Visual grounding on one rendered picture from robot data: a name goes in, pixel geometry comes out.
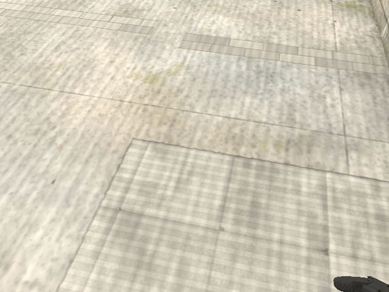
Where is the robot right hand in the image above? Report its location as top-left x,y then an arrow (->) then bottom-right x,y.
333,276 -> 389,292

